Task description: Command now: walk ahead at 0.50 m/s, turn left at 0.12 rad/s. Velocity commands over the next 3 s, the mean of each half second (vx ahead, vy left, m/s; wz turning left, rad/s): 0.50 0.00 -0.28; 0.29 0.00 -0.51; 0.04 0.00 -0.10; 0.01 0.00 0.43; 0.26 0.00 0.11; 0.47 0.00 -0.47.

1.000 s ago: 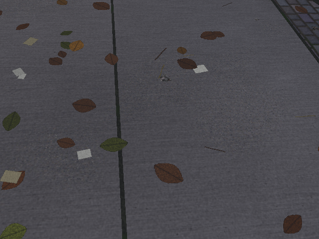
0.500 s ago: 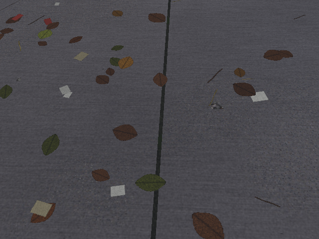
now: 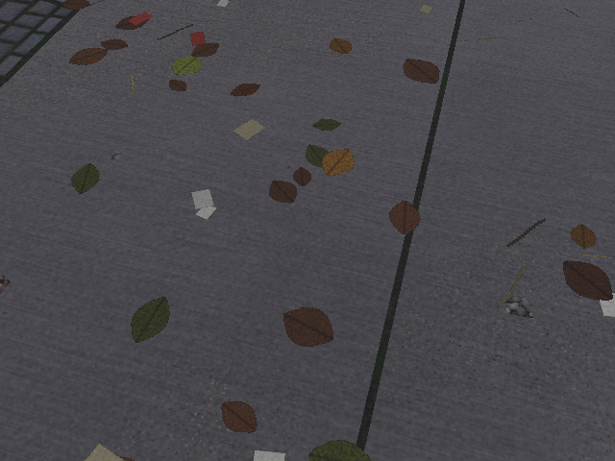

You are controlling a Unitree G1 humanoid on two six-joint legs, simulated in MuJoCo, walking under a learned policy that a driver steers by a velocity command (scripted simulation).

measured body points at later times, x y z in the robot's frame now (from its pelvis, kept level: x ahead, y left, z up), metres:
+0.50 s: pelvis +0.29 -0.08 +0.00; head +0.31 -0.10 +0.45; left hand +0.37 +0.19 -0.13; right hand +0.38 -0.35 -0.12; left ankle +0.38 +0.07 -0.67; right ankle +0.28 -0.13 -0.74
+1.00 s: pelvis +0.50 -0.09 -0.01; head +0.54 -0.09 +0.44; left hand +0.72 +0.12 -0.14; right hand +0.48 -0.37 -0.11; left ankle +0.61 -0.03 -0.74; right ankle +0.42 -0.19 -0.66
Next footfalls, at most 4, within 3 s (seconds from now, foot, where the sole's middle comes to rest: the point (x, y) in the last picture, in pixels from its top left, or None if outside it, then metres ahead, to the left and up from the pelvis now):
0.26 right None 0.32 -0.13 -0.78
0.76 left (324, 383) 0.65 -0.05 -0.78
1.18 right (406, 449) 0.49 -0.22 -0.78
1.46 left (311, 411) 0.58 -0.02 -0.78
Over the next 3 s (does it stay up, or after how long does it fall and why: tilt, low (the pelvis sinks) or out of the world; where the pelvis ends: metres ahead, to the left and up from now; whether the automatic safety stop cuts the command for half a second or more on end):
stays up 0.83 -0.22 -0.03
